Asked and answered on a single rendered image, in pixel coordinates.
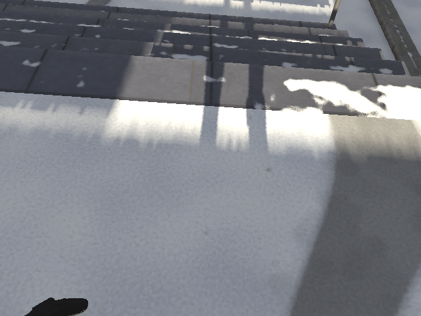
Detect stairs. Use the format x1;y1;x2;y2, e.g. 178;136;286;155
0;0;410;76

